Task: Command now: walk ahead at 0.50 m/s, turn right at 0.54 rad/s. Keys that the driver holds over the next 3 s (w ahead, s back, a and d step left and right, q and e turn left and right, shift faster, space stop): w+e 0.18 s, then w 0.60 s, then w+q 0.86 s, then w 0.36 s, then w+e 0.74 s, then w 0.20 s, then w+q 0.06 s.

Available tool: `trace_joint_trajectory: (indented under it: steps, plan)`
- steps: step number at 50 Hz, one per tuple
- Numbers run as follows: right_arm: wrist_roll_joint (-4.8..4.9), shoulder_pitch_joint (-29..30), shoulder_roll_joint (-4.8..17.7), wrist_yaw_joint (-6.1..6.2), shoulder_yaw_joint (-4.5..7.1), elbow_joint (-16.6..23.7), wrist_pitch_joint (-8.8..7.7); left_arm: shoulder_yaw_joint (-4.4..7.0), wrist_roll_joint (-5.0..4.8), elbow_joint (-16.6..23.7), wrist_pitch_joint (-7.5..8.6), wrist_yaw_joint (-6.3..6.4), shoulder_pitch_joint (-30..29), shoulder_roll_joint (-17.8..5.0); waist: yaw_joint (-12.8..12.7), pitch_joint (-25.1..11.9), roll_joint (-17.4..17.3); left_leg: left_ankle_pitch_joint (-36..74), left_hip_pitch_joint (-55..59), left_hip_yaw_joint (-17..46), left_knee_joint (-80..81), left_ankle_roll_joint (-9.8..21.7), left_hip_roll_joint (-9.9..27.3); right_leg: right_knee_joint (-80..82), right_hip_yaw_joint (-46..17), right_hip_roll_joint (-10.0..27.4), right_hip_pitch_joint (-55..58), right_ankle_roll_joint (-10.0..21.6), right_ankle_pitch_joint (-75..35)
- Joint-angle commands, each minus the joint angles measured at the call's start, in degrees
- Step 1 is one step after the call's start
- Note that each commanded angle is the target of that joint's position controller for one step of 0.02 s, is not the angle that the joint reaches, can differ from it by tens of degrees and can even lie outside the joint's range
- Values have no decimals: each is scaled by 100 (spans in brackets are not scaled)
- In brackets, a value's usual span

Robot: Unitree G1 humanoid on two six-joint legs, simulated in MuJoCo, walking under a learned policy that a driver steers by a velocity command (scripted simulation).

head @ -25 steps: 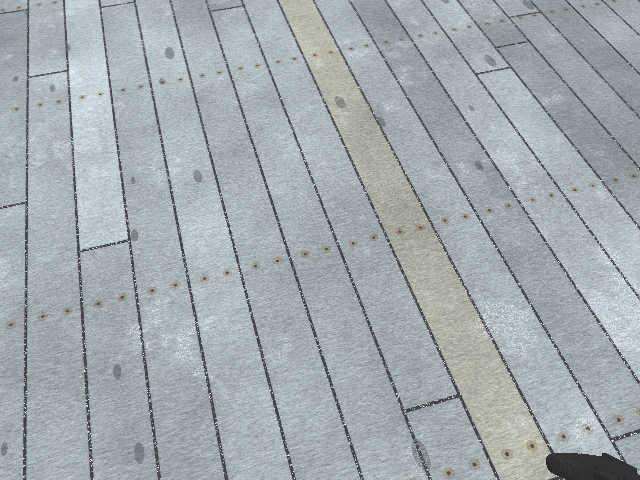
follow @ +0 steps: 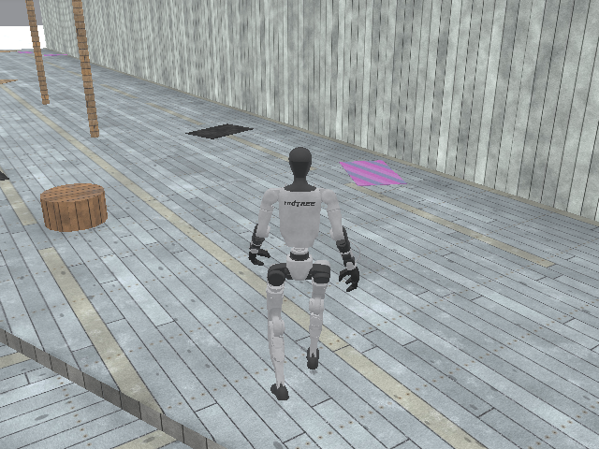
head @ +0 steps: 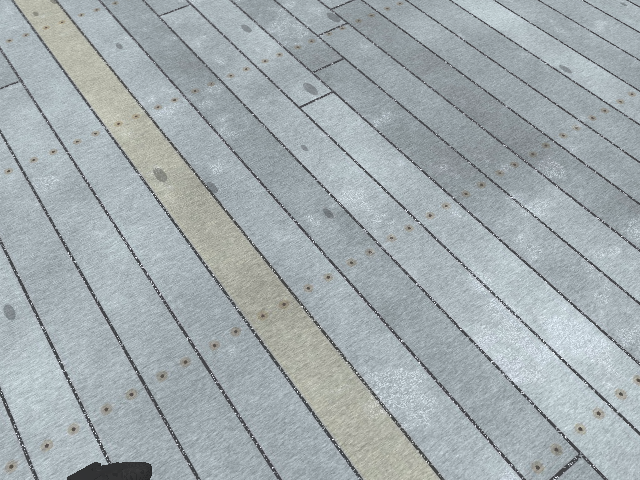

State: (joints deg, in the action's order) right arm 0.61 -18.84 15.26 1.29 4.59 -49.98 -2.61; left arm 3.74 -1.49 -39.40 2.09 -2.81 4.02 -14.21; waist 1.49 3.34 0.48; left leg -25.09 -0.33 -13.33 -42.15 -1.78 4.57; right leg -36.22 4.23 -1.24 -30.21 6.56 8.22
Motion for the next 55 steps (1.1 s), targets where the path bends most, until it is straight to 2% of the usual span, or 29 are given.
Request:
trace_joint_trajectory:
  steps: [1, 2, 3, 4, 5, 6, 8, 12, 17, 20, 22, 23, 24, 25, 26, 28, 31, 32, 33, 39, 44, 46, 48, 49, 50, 51, 52, 53, 55]
  plan:
    - [58, 299, 611, -139, -14, 914, -534, 468, 76, 96, 45, 124, 2003, -1537, -896, -2625, 744, -637, -4459, 1948, -4473, 75, -657, 1862, -5141, 2055, 5601, 1974, 715]
    - [252, 796, 758, -183, 19, 1079, -629, 371, 117, 71, 97, 125, 1870, -1161, -921, -1924, 466, -218, -4757, 1986, -4227, 239, -359, 1878, -4180, 1857, 5097, 1636, 472]
    - [178, 845, 687, -154, -10, 1110, -655, 311, 63, 101, 148, 107, 1458, -977, -566, -1248, -100, 186, -4582, 1931, -3548, 282, -98, 1903, -3436, 1585, 4097, 1394, -125]
    - [-16, 907, 738, -102, 36, 1043, -607, 227, 43, 164, 168, 122, 1083, -721, -357, -938, -295, 420, -4214, 1862, -3004, 265, 111, 2011, -2875, 1337, 3363, 1181, -565]
    - [-61, 774, 761, -106, 67, 1077, -541, 214, 107, 270, 186, 158, 885, -751, -151, -779, -2, 549, -3810, 1891, -2814, 181, 173, 2136, -2756, 1280, 2731, 1260, -1015]
    - [-101, 675, 780, -107, 85, 1083, -472, 219, 104, 318, 199, 174, 808, -767, -59, -683, -17, 584, -3623, 1875, -2571, 89, 207, 2219, -2613, 1171, 2411, 1245, -1329]
    - [-130, 722, 625, -107, 47, 1108, -366, 248, 80, 305, 211, 241, 831, -891, 12, -579, -28, 812, -3492, 1717, -1947, -84, 194, 2335, -2257, 1010, 1897, 1185, -1511]
    - [-139, 1513, 336, -134, -110, 1287, -317, 263, 47, 184, 186, 340, 1111, -1009, -305, -435, 255, 2429, -3124, 1505, -35, -233, -52, 2283, -1543, 590, 1457, 791, -1309]
    - [-23, 2218, 498, -255, -96, 1476, -412, 231, 21, -85, 167, 310, 1667, -995, -681, -314, 439, 3011, -3015, 1559, 1055, -17, -241, 1970, -1933, 923, 2047, 626, -504]
    - [-23, 2110, 661, -309, -23, 1521, -479, 249, 53, -140, 125, 325, 1697, -1045, -546, -259, 583, 2347, -2946, 1548, 1339, 259, -294, 1611, -2297, 1203, 2580, 510, -787]
    - [-56, 1311, 831, -288, 93, 1317, -518, 222, 61, -102, 93, 324, 1523, -968, -88, -594, 589, 2251, -1860, 1333, 1650, 543, -467, 791, -2114, 925, 2595, 309, -2062]
    - [-128, 467, 1074, -256, 179, 1194, -541, 134, 108, -8, 100, 319, 1440, -766, 308, -1313, 327, 2475, -512, 1884, 1438, 888, 107, -449, -1818, 615, 2088, 105, -1922]
    - [-202, -311, 1573, -242, 303, 1067, -517, 19, 83, 43, 169, 334, 2128, -421, 263, -2223, -954, 2022, 1627, 3968, 1515, 1745, 1320, -2548, -1232, -190, 276, -348, -20]
    - [-44, -637, 1346, -310, 273, 840, -460, -10, -17, 13, 229, 323, 2293, -513, 304, -2357, -1817, 495, 2125, 5797, 2392, 2165, 1836, -3582, -1336, -423, -1045, -497, 2492]
    - [50, -339, 934, -296, 151, 895, -428, 97, -91, 54, 244, 311, 1749, -981, 410, -1446, -1012, -399, 1532, 5354, 2541, 1883, 1686, -4043, -1490, -67, -1628, -468, 2173]
    - [-50, 306, 625, -276, 8, 979, -340, 82, 77, 256, 251, 300, 918, -900, 204, -444, -236, 392, 9, 3960, 2815, 1521, 1141, -3552, -1066, 414, -1495, -434, 1294]
    - [-85, 505, 528, -272, -48, 935, -384, 73, 100, 199, 205, 281, 1203, -660, -140, -398, -609, 1643, -782, 3157, 3135, 1500, 776, -2818, -943, 714, -815, -536, 812]
    - [-67, 457, 505, -273, -57, 885, -400, 67, 126, 161, 172, 306, 1191, -586, -140, -420, -444, 1945, -804, 2879, 3203, 1440, 635, -2750, -857, 720, -803, -539, 679]
    - [-54, 427, 737, -252, -8, 833, -407, 31, 117, 241, 168, 306, 1131, -512, -195, -390, -644, 2351, -854, 2792, 3266, 1567, 772, -2430, -825, 760, -904, -621, 536]
    - [49, -48, 949, -174, 26, 542, -297, -84, 110, 472, 263, 226, -12, -318, 236, -232, -383, 2952, -657, 1944, 3317, 1335, 515, -215, -556, 626, -628, -735, -1084]
    - [109, -481, 1025, -134, 39, 312, -135, -45, 56, 725, 380, 81, -667, -440, 345, -40, -460, 2849, -207, 2375, 2890, 1271, 784, 646, -620, 369, -355, -643, -908]
    - [107, -409, 1139, -95, 86, 299, -78, 23, 65, 676, 432, 64, -415, -609, 115, -157, -565, 3136, -82, 2551, 2544, 1159, 866, 887, -621, 279, 161, -528, -550]
    - [73, -263, 1008, -88, 31, 348, -70, 224, 133, 354, 462, 143, 811, -1006, -545, -955, -478, 3948, -595, 2245, 1148, 872, 406, 1064, -565, 313, 2188, -214, -666]
    - [-77, -155, 618, -91, -113, 567, -100, 342, 241, 236, 443, 220, 1878, -1454, -971, -1926, 178, 2503, -1746, 1946, -634, 621, -42, 767, -1673, 1462, 3948, 181, -895]
    - [41, -998, 98, -112, -266, 652, -211, 388, 254, 117, 368, 200, 2064, -1734, -578, -2659, 1780, -824, -3749, 1705, -2387, 320, -733, 1262, -4036, 2682, 5488, 1050, 43]
    - [180, -749, 734, -114, -115, 525, -244, 268, 194, 139, 330, 213, 2036, -1149, -788, -2334, 1196, -794, -4346, 2141, -3080, 290, -427, 1622, -4255, 2522, 5156, 970, 990]
    - [220, -223, 969, -116, -28, 658, -237, 173, 146, 141, 325, 239, 1707, -883, -785, -1494, 850, -269, -4594, 2038, -3189, 295, -208, 1742, -3322, 2317, 4445, 718, 933]
    - [165, 36, 894, -100, -24, 700, -209, 117, 161, 132, 328, 235, 1347, -753, -617, -1080, 497, 187, -4396, 1933, -3037, 267, 5, 1929, -2715, 2062, 3687, 576, 558]
    - [99, 68, 705, -109, 4, 744, -86, 61, 221, 77, 375, 211, 889, -558, -269, -545, 560, 685, -3920, 1951, -2662, 225, 253, 2407, -1890, 1749, 2592, 477, 75]
